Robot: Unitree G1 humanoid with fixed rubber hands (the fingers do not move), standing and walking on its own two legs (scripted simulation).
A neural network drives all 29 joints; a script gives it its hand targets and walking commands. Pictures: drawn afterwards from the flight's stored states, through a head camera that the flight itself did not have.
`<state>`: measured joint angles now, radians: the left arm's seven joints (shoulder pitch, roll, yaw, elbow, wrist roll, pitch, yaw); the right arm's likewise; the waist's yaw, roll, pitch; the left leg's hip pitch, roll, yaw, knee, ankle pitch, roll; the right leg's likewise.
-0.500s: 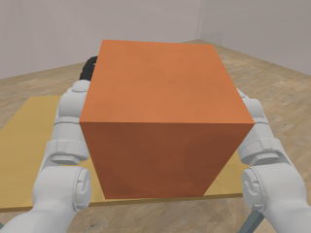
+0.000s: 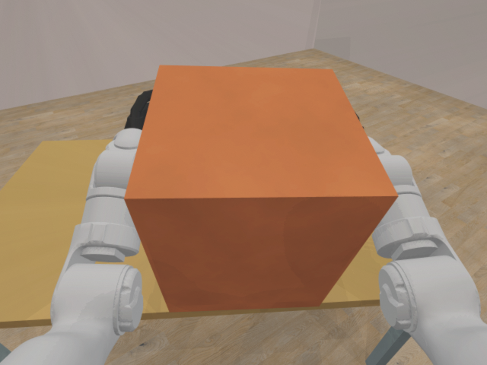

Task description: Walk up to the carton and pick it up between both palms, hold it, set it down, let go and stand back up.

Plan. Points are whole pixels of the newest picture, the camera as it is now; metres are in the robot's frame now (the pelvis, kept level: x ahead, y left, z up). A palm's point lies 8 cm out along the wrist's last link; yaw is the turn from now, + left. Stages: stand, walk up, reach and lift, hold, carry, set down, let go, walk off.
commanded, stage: hold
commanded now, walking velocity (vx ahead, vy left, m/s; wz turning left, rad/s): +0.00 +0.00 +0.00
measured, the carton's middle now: (246, 196) +0.33 +0.01 +0.17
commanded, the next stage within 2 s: none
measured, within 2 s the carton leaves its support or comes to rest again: neither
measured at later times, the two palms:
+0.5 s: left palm (131, 132) +0.39 +0.19 +0.25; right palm (350, 143) +0.39 -0.15 +0.23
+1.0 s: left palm (136, 133) +0.39 +0.18 +0.25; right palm (352, 142) +0.39 -0.16 +0.23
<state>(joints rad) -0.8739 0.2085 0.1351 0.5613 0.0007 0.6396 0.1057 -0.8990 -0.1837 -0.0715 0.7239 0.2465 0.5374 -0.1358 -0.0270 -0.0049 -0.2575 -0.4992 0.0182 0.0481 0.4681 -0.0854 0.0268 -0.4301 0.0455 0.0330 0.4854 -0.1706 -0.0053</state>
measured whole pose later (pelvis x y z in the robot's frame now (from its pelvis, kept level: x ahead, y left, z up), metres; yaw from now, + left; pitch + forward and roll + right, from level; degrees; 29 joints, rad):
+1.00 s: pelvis +0.00 +0.00 +0.00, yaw +0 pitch +6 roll -1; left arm -0.87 0.21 0.13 0.56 0.00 0.65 0.10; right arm -0.90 -0.18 -0.07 0.72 0.25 0.56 -0.14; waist -0.03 0.00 -0.28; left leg -0.49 0.02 0.05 0.47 -0.09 0.03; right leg -0.43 0.04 0.03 0.48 -0.17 0.00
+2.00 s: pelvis +0.00 +0.00 +0.00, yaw +0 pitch +6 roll -1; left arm -0.87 0.21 0.13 0.55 0.00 0.67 0.10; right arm -0.89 -0.18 -0.08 0.72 0.26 0.57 -0.14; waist -0.03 0.00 -0.29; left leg -0.49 0.02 0.05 0.46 -0.09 0.03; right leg -0.42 0.04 0.03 0.48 -0.17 0.00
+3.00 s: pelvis +0.00 +0.00 +0.00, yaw +0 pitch +6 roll -1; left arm -0.88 0.21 0.13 0.55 0.01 0.68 0.10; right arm -0.89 -0.18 -0.08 0.72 0.26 0.57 -0.14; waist -0.03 0.01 -0.30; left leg -0.48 0.01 0.05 0.46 -0.08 0.03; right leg -0.41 0.04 0.03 0.48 -0.17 0.00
